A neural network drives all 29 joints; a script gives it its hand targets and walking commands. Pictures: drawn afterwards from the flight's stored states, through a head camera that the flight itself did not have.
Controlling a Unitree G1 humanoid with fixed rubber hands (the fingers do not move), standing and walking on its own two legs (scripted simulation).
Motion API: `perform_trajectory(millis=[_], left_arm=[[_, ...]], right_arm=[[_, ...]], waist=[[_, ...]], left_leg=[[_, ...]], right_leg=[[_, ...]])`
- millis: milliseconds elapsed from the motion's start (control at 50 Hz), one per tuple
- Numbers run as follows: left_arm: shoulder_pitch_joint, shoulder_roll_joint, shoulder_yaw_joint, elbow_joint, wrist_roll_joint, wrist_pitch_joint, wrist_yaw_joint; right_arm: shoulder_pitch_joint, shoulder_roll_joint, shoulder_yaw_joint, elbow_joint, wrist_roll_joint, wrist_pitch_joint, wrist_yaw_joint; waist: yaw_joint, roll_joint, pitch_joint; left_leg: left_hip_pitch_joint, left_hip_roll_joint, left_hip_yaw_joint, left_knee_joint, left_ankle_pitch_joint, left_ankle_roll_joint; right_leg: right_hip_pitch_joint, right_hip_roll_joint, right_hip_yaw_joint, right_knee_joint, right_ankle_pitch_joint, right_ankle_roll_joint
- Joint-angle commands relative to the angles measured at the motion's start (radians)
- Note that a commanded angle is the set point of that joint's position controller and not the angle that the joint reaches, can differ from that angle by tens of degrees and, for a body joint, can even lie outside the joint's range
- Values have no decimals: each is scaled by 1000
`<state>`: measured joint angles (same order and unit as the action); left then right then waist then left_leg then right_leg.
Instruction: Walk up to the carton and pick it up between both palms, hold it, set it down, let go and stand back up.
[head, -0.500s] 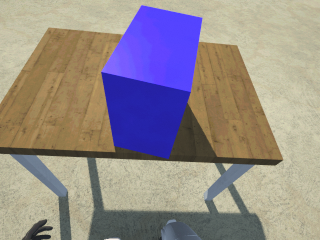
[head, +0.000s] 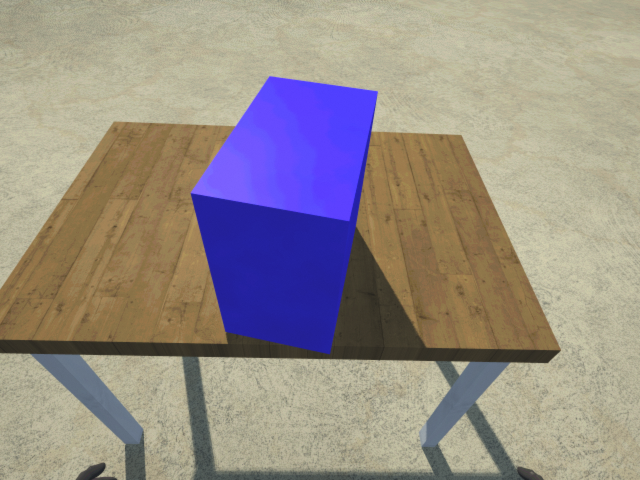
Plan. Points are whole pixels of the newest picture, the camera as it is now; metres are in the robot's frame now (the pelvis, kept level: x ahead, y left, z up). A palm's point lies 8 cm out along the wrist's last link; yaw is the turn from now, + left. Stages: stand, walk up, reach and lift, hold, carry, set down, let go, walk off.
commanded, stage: walk up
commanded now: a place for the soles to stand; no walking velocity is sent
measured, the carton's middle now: (299, 214) +0.50 +0.03 +0.04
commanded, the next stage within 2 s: stand in 1.66 s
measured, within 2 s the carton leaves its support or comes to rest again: neither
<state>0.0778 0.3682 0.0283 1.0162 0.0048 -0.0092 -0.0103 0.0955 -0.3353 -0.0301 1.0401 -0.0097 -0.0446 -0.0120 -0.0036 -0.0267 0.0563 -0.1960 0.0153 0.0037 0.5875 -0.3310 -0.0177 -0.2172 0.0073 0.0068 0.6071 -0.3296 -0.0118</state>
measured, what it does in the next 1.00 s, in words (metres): shifts its weight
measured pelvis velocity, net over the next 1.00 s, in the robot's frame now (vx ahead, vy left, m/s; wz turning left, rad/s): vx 0.03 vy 0.05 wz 0.02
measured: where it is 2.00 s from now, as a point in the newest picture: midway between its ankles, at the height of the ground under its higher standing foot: outside the picture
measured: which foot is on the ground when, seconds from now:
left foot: down 0.00-1.00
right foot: down 0.00-1.00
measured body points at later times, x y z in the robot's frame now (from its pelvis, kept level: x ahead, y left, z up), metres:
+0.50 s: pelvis +0.02 +0.02 +0.00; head +0.03 +0.03 +0.45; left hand +0.09 +0.35 -0.12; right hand +0.11 -0.28 -0.12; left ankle -0.01 +0.13 -0.73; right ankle +0.00 -0.11 -0.73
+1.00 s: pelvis +0.03 +0.05 -0.01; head +0.05 +0.05 +0.44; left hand +0.13 +0.35 -0.13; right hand +0.11 -0.26 -0.13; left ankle +0.00 +0.15 -0.71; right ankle +0.05 -0.08 -0.73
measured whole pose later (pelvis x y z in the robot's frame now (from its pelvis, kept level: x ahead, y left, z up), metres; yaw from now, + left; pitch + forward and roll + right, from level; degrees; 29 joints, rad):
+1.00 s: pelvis +0.03 +0.05 -0.01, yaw +1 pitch -5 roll -1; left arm 0.14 0.36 0.02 0.95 0.02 -0.06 0.03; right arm 0.15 -0.35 -0.06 0.97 0.00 0.02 0.00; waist -0.01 0.01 0.14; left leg -0.25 -0.04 -0.03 0.84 -0.59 0.02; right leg -0.25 -0.02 -0.05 0.66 -0.33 0.00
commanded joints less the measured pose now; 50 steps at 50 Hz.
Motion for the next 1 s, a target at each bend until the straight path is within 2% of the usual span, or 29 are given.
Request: perform_trajectory(millis=[0,140,200,220,260,280,340,380,400,440,480,540,560,580,620,640,660,680,700,720,740,760,820,840,860,880,900,940,980], left_arm=[[-41,215,37,-68,-5,-13,8],[-60,221,40,-41,1,-18,0],[76,299,66,-27,11,-52,19],[73,321,64,-27,10,-51,26],[18,300,61,-54,16,-50,30],[-5,290,59,-59,13,-50,27],[-30,212,32,-73,8,-55,25],[-23,199,29,-75,-1,-51,29],[1,208,27,-75,2,-49,29],[48,221,26,-57,6,-55,31],[97,246,38,-56,11,-59,35],[170,322,57,-40,11,-52,44],[159,344,64,-69,15,-52,53],[133,337,66,-75,12,-53,55],[60,285,50,-107,5,-51,50],[21,241,35,-134,0,-44,49],[-17,202,35,-141,2,-39,49],[-30,206,31,-149,8,-37,53],[-50,200,30,-155,5,-41,53],[-38,215,39,-176,-1,-46,47],[4,188,32,-153,-14,-55,44],[69,211,43,-145,-4,-59,46],[162,197,55,-89,15,-65,45],[186,287,76,-74,25,-74,54],[149,331,75,-85,16,-75,52],[93,321,73,-106,26,-70,50],[102,291,66,-111,16,-70,51],[51,269,61,-136,18,-68,58],[14,275,52,-138,19,-57,49]], right_arm=[[-60,-261,-43,-57,-2,-14,-8],[-74,-240,-29,-40,-6,-14,-3],[-91,-213,-54,-93,-27,20,20],[-83,-214,-53,-93,-18,23,23],[-16,-215,-62,-76,-26,22,28],[7,-228,-62,-75,-25,16,26],[1,-264,-79,-81,-20,14,31],[-2,-291,-82,-100,-10,19,25],[-5,-289,-87,-86,-6,23,25],[-14,-264,-78,-109,-5,26,25],[-30,-245,-81,-135,-3,33,22],[-73,-218,-75,-164,-7,42,21],[-55,-208,-78,-174,-2,41,22],[6,-216,-79,-160,-14,39,23],[65,-253,-95,-123,-23,28,23],[112,-276,-111,-120,-13,21,24],[117,-310,-106,-122,-9,15,22],[162,-330,-108,-111,-9,8,17],[179,-330,-118,-109,-10,11,12],[177,-316,-117,-109,-12,13,9],[120,-316,-110,-140,-14,16,7],[52,-298,-107,-162,-11,21,11],[-61,-224,-76,-191,11,19,11],[-51,-174,-61,-198,21,21,16],[-39,-170,-56,-186,18,38,9],[-8,-199,-62,-183,5,45,-1],[-5,-200,-61,-164,5,42,0],[29,-208,-66,-148,8,39,3],[88,-214,-60,-115,9,33,6]], waist=[[6,24,-76],[7,-9,-49],[44,9,-85],[40,-58,-51],[3,-64,-48],[-8,-87,-51],[-32,45,-63],[-16,74,-14],[-5,175,9],[12,130,-34],[35,86,-62],[64,-30,-39],[54,-66,-58],[18,-104,-82],[-26,-27,-88],[-60,124,-77],[-76,192,-60],[-92,172,-26],[-98,140,17],[-88,97,45],[-45,170,65],[-9,145,58],[71,83,-89],[69,-78,-114],[75,-151,-77],[40,-144,-45],[41,-119,-48],[20,-87,-37],[-13,-137,-51]], left_leg=[[13,85,-61,-150,184,61],[24,83,-54,-214,263,39],[-114,9,7,-55,33,39],[-118,15,-21,-51,-26,36],[-87,27,-59,-77,-56,47],[-23,39,-70,-130,42,51],[139,124,-150,-193,296,101],[85,183,-221,-225,319,177],[71,191,-194,-230,355,178],[79,151,-168,-169,469,144],[-12,88,-106,-82,430,101],[-196,11,-45,92,256,50],[-171,1,-48,131,205,35],[-113,30,-56,63,260,32],[20,45,-104,10,327,63],[133,116,-214,-86,439,92],[207,218,-341,-165,549,185],[252,306,-449,-156,754,290],[195,340,-452,-182,729,331],[167,294,-377,-159,748,308],[105,255,-310,-147,744,268],[95,238,-290,-124,680,252],[-69,132,-147,11,566,123],[-158,16,-72,184,409,44],[-178,-96,-57,300,-117,25],[-140,-52,-87,369,-323,26],[-155,-6,-102,321,-338,28],[-165,7,-91,268,-281,37],[-38,30,-35,51,-170,28]], right_leg=[[8,-139,139,-190,241,-57],[62,-125,110,-219,301,-42],[188,-266,286,-291,172,-128],[152,-288,315,-316,157,-152],[116,-304,301,-281,205,-170],[55,-280,265,-268,257,-141],[-56,-79,15,-99,236,-14],[-73,-35,-32,-26,98,5],[-70,-29,-47,-31,83,-1],[5,-59,-32,-86,202,-4],[128,-92,26,-83,357,-46],[214,-237,209,-112,390,-166],[206,-313,285,-137,456,-227],[177,-304,245,-84,520,-213],[10,-205,128,32,341,-158],[-141,-108,15,167,287,-85],[-255,-1,-96,267,70,-12],[-337,9,-50,333,-281,-9],[-352,-30,0,303,-310,-18],[-302,-41,11,288,-294,-30],[-242,-66,-7,201,-261,-39],[-207,-66,-10,163,-185,-45],[183,-68,0,-161,225,-51],[239,-224,242,-243,404,-74],[118,-381,422,-286,448,-201],[53,-422,433,-238,536,-287],[114,-424,368,-213,638,-291],[104,-396,292,-166,674,-253],[17,-313,188,-135,631,-186]])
